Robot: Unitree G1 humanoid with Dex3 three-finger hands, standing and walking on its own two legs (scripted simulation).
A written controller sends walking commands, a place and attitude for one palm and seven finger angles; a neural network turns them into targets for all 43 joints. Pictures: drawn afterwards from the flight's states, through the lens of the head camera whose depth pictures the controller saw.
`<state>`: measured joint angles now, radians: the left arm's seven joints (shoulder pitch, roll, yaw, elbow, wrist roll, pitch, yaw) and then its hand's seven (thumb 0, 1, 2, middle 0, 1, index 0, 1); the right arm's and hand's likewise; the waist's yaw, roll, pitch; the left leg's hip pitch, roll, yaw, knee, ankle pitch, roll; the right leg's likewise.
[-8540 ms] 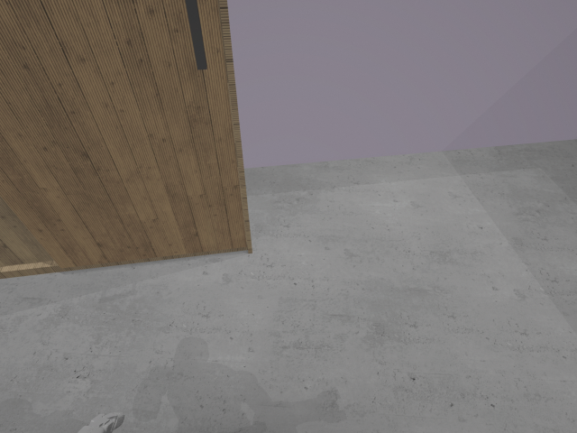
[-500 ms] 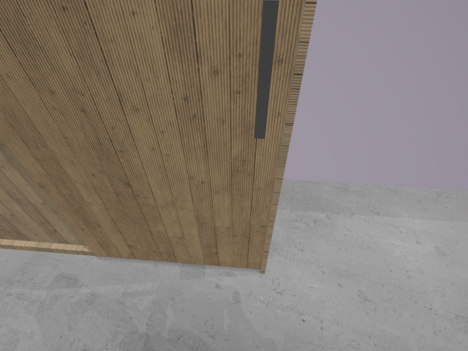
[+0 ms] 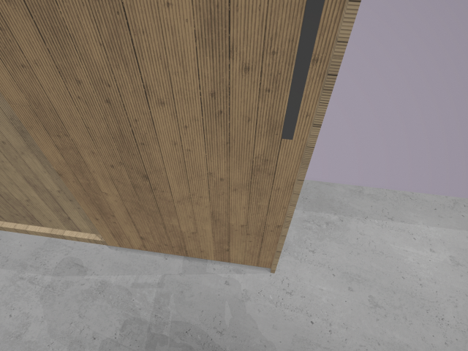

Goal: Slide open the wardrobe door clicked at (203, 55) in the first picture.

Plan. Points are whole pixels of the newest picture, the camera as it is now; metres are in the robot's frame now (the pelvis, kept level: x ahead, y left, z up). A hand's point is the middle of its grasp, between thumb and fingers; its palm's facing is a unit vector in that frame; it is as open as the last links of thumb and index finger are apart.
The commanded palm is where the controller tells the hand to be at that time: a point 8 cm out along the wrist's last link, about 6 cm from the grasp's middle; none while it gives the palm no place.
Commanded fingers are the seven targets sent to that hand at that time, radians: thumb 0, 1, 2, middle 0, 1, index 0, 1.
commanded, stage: shuffle to correct the standing spot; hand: right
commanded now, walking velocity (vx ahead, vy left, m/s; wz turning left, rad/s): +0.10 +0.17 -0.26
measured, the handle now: (298, 72) +0.54 -0.07 +0.22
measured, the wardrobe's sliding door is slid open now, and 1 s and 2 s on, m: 0.00 0.00 0.00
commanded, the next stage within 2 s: come to a stop and stand still in 0.18 s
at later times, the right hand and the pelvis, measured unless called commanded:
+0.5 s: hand out of the picture +0.00 -0.06 -0.19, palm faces +0.15 +0.99 -0.07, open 7.4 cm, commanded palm none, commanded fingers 0.00 -0.90 -0.90 0.20 0.30 0.20 0.30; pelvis +0.07 +0.06 -0.01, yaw -3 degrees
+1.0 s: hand out of the picture +0.05 -0.14 -0.19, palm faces +0.10 +0.97 -0.22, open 7.4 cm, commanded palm none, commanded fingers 0.00 -0.90 -0.90 0.20 0.30 0.20 0.30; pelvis +0.03 +0.04 -0.02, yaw -4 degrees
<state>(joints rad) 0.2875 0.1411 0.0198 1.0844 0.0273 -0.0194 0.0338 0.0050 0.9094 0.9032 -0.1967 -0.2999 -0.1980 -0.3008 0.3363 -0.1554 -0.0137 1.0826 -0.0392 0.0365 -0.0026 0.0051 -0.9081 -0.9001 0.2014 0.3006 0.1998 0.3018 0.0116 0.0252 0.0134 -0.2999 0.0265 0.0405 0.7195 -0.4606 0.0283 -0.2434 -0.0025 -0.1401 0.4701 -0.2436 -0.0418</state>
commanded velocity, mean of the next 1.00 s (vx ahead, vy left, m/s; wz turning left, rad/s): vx -0.02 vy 0.02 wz -0.04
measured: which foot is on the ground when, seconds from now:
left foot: down 0.00-1.00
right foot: down 0.00-0.10, up 0.12-0.40, down 0.42-1.00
